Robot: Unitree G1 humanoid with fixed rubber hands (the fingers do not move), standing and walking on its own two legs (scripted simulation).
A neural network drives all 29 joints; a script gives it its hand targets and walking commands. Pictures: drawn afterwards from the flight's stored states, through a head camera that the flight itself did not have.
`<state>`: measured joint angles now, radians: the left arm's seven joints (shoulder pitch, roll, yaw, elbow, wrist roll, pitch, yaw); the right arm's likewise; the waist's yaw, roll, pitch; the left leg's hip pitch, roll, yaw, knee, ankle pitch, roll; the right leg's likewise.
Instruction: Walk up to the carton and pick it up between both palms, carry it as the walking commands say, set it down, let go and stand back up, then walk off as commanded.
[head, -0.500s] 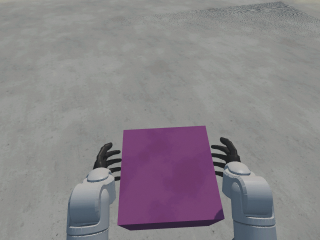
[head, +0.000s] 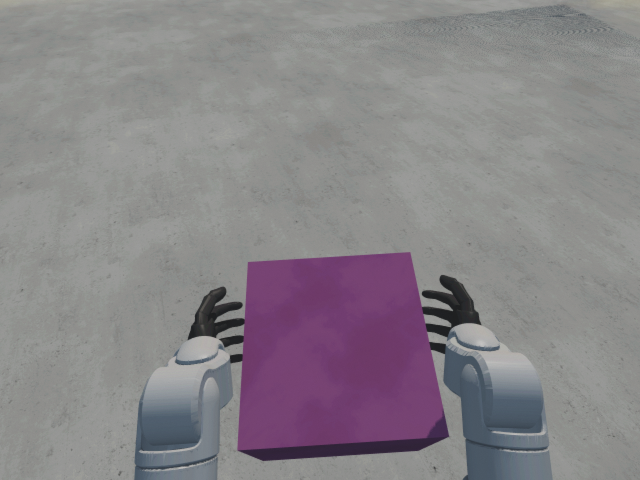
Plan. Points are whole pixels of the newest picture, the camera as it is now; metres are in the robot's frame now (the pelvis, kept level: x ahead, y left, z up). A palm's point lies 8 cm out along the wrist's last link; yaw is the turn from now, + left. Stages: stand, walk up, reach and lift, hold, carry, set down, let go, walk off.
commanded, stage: carry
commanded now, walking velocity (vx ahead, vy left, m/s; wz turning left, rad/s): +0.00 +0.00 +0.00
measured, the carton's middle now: (335, 358) +0.30 -0.01 +0.01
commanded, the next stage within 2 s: hold in 0.54 s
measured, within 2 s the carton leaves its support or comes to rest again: neither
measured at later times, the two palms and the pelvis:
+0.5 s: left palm (210, 348) +0.27 +0.14 +0.09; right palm (466, 337) +0.27 -0.15 +0.10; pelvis +0.00 +0.00 +0.00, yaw +0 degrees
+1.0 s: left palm (261, 348) +0.27 +0.08 +0.08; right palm (505, 327) +0.29 -0.21 +0.08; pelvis -0.01 -0.07 +0.01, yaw +10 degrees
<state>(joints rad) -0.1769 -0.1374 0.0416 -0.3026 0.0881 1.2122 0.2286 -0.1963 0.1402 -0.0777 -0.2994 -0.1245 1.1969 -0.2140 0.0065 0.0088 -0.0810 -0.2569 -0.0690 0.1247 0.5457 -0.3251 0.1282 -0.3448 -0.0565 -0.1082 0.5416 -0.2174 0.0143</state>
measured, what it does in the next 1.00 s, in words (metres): shifts its weight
